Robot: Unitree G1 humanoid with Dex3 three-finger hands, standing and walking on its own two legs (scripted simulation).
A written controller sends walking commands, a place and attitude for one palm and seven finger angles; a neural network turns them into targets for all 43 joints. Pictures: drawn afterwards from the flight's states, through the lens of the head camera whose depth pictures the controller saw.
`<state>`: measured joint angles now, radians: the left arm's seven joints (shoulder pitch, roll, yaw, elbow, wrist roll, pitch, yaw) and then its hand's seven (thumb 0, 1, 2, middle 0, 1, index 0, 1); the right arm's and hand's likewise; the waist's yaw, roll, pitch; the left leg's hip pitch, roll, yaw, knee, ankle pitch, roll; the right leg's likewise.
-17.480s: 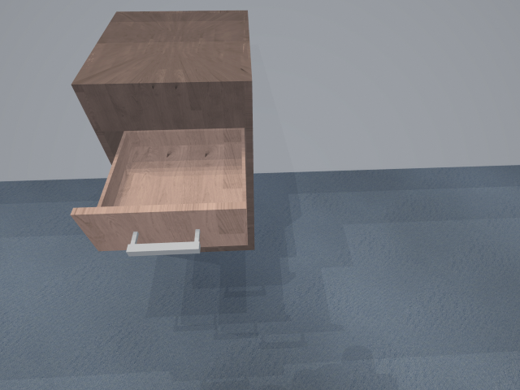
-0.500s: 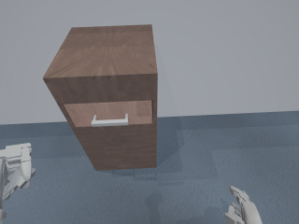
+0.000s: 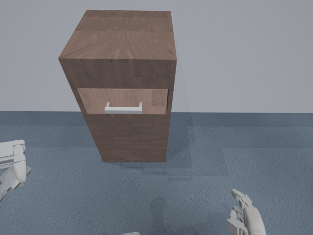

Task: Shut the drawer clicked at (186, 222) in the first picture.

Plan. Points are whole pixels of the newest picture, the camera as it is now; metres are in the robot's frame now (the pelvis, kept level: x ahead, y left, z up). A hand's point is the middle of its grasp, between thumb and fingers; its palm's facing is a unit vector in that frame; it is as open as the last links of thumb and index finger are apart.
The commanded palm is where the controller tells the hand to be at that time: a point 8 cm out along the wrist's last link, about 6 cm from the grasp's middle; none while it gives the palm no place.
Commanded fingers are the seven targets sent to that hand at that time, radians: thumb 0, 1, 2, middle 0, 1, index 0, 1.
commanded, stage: step back with the hand held close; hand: left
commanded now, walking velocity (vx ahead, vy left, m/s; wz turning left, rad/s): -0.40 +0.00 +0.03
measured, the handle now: (124, 107) +0.64 +0.19 -0.16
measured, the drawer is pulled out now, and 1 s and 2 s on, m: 0.00 0.00 0.00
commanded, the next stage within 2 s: stop stepping back and stand still in 0.76 s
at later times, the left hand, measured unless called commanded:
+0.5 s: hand (27, 190) +0.16 +0.22 +0.18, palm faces +0.33 -0.80 -0.50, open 3.3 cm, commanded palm +0.08 +0.26 +0.19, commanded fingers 0.00 0.90 0.90 -1.40 -1.60 -1.40 -1.60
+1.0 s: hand out of the picture +0.06 +0.20 +0.18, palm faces +0.27 -0.83 -0.49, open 3.3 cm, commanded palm +0.00 +0.25 +0.19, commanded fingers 0.00 0.90 0.90 -1.40 -1.60 -1.40 -1.60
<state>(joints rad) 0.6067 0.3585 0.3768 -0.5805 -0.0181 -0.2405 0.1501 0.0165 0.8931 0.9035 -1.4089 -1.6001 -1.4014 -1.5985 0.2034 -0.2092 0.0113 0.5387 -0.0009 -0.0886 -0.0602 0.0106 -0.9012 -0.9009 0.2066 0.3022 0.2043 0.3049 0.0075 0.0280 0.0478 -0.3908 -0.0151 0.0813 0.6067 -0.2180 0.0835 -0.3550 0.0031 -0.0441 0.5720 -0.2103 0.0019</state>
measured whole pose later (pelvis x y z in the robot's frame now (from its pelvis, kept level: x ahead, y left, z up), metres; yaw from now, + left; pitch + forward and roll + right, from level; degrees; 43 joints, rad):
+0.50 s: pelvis -0.04 -0.02 +0.00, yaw +1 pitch +1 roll -2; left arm 0.61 0.43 0.42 -0.64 -0.03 -0.32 0.13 0.02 0.89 0.90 -1.41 -1.60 -1.40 -1.60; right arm 0.14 -0.21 -0.01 0.59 -0.02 -0.11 -0.05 0.01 -0.90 -0.90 0.21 0.30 0.20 0.30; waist -0.01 0.00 0.09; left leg -0.49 0.01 0.03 0.58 -0.12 0.06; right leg -0.35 0.09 0.04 0.60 -0.27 -0.01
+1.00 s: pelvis -0.14 -0.02 +0.00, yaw -3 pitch +1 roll -2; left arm 0.66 0.43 0.40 -0.66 -0.05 -0.24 0.13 0.02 0.89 0.90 -1.41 -1.60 -1.40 -1.60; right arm 0.17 -0.16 0.01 0.58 -0.01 -0.10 -0.02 0.01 -0.90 -0.90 0.21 0.30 0.21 0.31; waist 0.00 -0.01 0.04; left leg -0.48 0.06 0.02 0.61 -0.23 -0.01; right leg -0.25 0.03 -0.02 0.52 -0.30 -0.01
